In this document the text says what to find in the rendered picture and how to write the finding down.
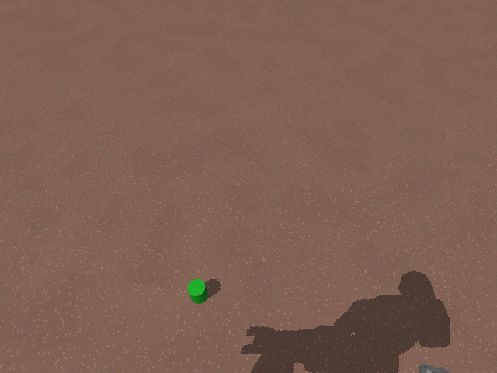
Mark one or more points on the can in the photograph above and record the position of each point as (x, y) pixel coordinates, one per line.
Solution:
(197, 291)

